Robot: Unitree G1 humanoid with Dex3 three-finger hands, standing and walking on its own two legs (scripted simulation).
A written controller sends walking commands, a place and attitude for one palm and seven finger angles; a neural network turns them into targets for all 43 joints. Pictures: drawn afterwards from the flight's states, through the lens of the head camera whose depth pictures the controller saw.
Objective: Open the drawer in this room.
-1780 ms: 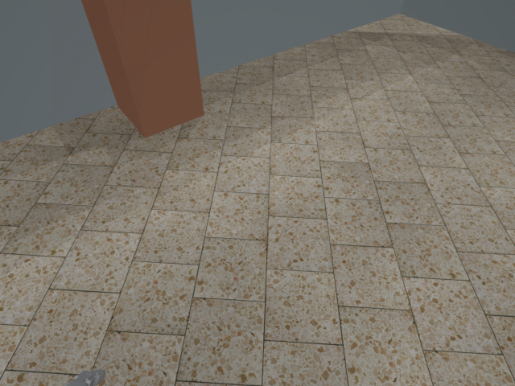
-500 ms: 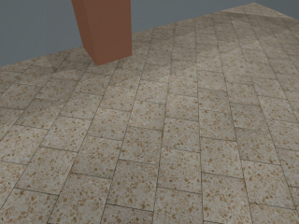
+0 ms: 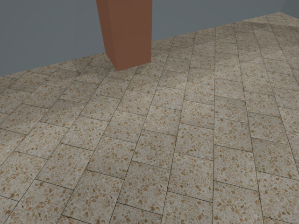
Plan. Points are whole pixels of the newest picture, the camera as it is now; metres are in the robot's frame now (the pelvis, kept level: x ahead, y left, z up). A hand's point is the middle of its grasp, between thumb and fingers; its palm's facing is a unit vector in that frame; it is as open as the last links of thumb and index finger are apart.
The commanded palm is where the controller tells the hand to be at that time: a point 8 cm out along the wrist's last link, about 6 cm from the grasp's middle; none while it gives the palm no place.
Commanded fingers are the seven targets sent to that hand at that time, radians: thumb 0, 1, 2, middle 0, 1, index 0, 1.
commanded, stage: turn or walk to find it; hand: left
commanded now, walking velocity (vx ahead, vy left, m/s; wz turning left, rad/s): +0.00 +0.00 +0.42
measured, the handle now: out of the picture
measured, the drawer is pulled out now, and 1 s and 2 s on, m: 0.00 0.00 0.00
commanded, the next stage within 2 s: stand and wait in 0.24 s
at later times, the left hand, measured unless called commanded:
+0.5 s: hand out of the picture +0.00 +0.25 -0.16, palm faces +0.17 -0.95 -0.25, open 7.4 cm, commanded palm none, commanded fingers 0.00 0.90 0.90 -0.20 -0.30 -0.20 -0.30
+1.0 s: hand out of the picture -0.09 +0.22 -0.19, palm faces +0.35 -0.91 -0.21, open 7.3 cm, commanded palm none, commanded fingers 0.00 0.90 0.90 -0.20 -0.30 -0.20 -0.30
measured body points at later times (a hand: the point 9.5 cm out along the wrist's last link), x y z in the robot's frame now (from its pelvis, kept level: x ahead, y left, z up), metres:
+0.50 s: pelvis -0.03 +0.04 +0.00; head -0.02 +0.04 +0.45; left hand +0.00 +0.30 -0.14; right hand +0.06 -0.19 -0.14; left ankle -0.02 +0.13 -0.74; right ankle -0.03 -0.10 -0.70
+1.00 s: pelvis -0.06 +0.03 -0.01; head -0.03 +0.07 +0.44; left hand -0.11 +0.27 -0.17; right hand +0.07 -0.20 -0.15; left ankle -0.10 +0.13 -0.74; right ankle -0.02 -0.09 -0.74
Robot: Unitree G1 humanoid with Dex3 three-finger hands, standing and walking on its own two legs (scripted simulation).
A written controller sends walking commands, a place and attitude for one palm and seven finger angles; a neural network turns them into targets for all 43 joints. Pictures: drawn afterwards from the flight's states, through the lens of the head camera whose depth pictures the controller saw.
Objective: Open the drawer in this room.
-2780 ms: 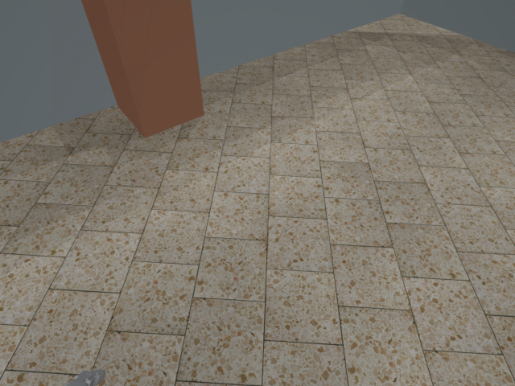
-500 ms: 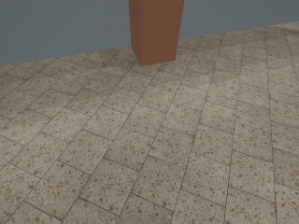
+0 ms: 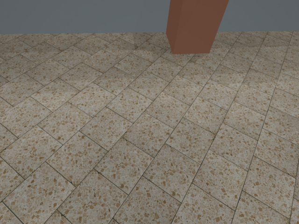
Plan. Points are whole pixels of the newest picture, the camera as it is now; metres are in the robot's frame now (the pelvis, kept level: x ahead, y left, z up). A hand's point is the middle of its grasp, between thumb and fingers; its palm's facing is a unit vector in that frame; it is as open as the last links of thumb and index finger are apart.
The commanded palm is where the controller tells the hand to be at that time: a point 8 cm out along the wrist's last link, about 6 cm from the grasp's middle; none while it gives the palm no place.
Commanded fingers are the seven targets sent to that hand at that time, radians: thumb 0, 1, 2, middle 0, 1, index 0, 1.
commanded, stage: turn or walk to find it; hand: left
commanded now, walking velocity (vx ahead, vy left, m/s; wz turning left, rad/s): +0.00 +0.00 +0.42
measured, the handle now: out of the picture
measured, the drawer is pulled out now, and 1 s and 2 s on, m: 0.00 0.00 0.00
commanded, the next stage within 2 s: none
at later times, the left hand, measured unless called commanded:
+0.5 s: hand out of the picture +0.08 +0.20 -0.14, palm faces +0.16 -0.95 -0.29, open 7.4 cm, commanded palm none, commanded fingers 0.00 0.90 0.90 -0.20 -0.30 -0.20 -0.30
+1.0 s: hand out of the picture -0.11 +0.22 -0.19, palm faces +0.43 -0.87 -0.23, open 7.3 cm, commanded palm none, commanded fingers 0.00 0.90 0.90 -0.20 -0.30 -0.20 -0.30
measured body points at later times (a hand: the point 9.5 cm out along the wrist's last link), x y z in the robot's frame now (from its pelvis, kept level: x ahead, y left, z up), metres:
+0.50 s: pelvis -0.01 -0.01 +0.01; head +0.03 -0.03 +0.45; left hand +0.07 +0.25 -0.12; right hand +0.07 -0.25 -0.16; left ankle -0.01 +0.11 -0.72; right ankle -0.01 -0.12 -0.73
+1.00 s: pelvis -0.04 +0.02 +0.00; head -0.01 +0.06 +0.44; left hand -0.13 +0.26 -0.17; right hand +0.16 -0.18 -0.13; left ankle -0.07 +0.10 -0.73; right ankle -0.02 -0.12 -0.70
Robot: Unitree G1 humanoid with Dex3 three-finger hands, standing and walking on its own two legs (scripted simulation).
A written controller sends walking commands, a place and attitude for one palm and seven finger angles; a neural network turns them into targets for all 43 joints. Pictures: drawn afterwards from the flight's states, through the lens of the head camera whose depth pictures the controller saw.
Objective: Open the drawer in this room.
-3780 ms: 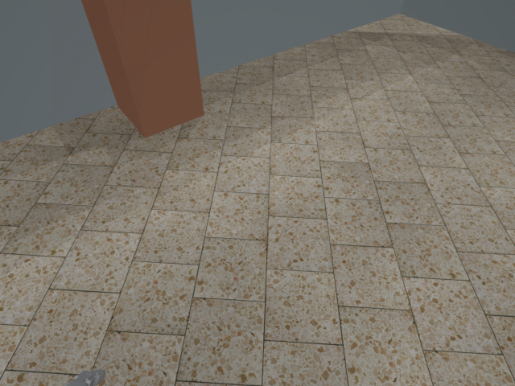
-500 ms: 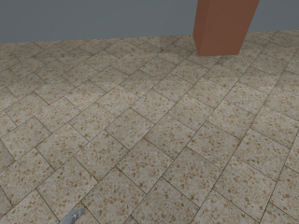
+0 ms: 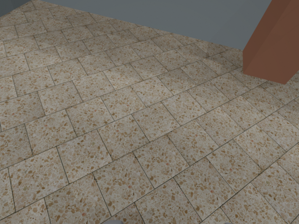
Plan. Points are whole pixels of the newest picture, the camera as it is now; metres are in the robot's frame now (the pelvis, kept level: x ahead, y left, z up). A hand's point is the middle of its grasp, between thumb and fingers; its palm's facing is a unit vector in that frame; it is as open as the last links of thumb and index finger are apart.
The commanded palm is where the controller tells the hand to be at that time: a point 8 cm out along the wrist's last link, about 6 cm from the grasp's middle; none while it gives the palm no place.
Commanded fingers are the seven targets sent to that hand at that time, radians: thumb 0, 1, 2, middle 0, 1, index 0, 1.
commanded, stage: turn or walk to find it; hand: left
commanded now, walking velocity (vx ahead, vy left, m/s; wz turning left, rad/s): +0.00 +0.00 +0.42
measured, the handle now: out of the picture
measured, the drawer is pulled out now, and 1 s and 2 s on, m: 0.00 0.00 0.00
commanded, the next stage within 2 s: none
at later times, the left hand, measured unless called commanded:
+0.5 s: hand out of the picture +0.07 +0.20 -0.13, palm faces +0.18 -0.95 -0.27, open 7.4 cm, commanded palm none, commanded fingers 0.00 0.90 0.90 -0.20 -0.30 -0.20 -0.30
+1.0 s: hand out of the picture -0.11 +0.18 -0.17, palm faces +0.47 -0.85 -0.25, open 7.3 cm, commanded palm none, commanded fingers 0.00 0.90 0.90 -0.20 -0.30 -0.20 -0.30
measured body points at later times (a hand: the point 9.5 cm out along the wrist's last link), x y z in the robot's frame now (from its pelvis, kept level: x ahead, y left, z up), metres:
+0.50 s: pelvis -0.02 -0.02 +0.01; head +0.02 -0.03 +0.46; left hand +0.06 +0.25 -0.11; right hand +0.05 -0.26 -0.15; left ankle +0.01 +0.09 -0.72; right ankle -0.02 -0.13 -0.72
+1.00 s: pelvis -0.04 -0.01 +0.00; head +0.00 +0.01 +0.45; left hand -0.13 +0.23 -0.15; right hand +0.17 -0.20 -0.14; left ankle -0.09 +0.09 -0.73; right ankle -0.02 -0.13 -0.72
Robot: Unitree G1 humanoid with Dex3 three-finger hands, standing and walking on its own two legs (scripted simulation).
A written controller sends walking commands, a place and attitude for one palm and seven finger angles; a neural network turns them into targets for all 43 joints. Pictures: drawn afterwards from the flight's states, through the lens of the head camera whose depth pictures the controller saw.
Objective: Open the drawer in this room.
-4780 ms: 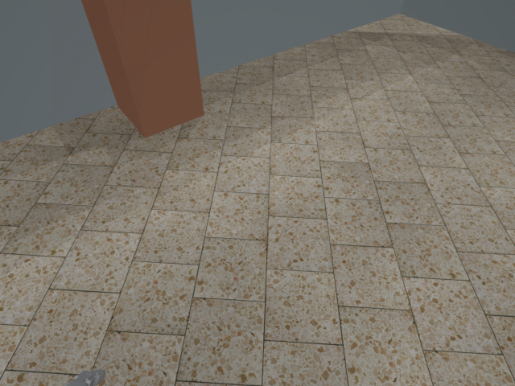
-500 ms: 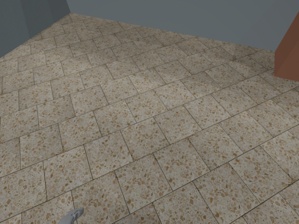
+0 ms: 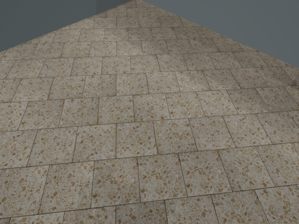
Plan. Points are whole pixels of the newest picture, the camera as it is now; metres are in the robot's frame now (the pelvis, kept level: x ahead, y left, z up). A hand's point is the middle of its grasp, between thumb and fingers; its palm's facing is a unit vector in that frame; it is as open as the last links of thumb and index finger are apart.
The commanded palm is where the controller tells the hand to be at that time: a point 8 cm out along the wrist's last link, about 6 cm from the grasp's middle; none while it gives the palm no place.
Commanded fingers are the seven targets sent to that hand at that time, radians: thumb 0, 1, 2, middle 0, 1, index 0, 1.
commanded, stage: turn or walk to find it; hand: left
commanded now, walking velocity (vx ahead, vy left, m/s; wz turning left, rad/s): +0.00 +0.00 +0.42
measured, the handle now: out of the picture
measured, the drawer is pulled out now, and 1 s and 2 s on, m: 0.00 0.00 0.00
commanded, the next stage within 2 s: none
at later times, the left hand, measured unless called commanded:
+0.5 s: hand out of the picture +0.06 +0.18 -0.13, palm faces +0.18 -0.94 -0.30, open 7.3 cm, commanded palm none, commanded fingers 0.00 0.90 0.90 -0.20 -0.30 -0.20 -0.30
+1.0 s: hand out of the picture -0.14 +0.18 -0.18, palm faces +0.48 -0.85 -0.23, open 7.3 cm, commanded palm none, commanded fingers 0.00 0.90 0.90 -0.20 -0.30 -0.20 -0.30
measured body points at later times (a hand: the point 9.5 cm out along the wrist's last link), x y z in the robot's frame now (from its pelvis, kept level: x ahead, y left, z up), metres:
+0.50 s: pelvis -0.02 -0.04 +0.01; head +0.01 -0.07 +0.45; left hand +0.05 +0.23 -0.11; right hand +0.07 -0.28 -0.16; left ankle -0.02 +0.10 -0.70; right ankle +0.00 -0.13 -0.72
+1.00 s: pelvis -0.06 -0.02 +0.00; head -0.04 +0.01 +0.45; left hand -0.16 +0.22 -0.16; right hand +0.14 -0.21 -0.13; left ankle -0.11 +0.06 -0.73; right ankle +0.00 -0.13 -0.72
